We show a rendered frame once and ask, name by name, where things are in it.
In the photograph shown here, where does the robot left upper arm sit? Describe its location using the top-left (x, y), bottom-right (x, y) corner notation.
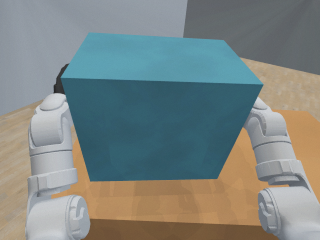
top-left (26, 194), bottom-right (91, 240)

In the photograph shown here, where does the right robot forearm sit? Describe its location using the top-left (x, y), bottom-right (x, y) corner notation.
top-left (243, 97), bottom-right (320, 210)

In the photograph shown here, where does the pedestal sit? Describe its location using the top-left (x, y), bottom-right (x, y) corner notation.
top-left (51, 109), bottom-right (320, 240)

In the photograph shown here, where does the left robot forearm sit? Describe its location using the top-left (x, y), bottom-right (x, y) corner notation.
top-left (25, 93), bottom-right (78, 240)

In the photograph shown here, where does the robot right upper arm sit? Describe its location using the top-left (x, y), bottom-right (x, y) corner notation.
top-left (258, 186), bottom-right (320, 240)

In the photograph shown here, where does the robot left hand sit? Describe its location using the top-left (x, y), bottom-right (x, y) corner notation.
top-left (53, 63), bottom-right (69, 95)

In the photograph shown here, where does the carton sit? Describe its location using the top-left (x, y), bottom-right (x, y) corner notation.
top-left (60, 32), bottom-right (264, 182)

